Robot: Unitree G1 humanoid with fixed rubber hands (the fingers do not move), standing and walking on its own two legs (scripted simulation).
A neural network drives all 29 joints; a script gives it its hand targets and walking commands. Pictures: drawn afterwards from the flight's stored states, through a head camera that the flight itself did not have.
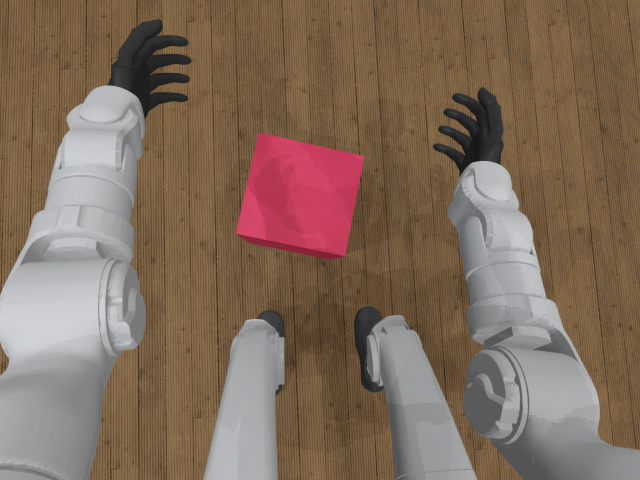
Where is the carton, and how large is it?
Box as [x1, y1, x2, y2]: [236, 133, 363, 259]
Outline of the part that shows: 258,133 236,233 252,243 330,259 343,256 345,253 363,156 263,133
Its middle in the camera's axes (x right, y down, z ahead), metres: -0.05 -0.07 +0.86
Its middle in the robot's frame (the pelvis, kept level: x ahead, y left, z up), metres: +0.48 +0.02 -0.52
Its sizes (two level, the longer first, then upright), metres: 0.210 0.200 0.250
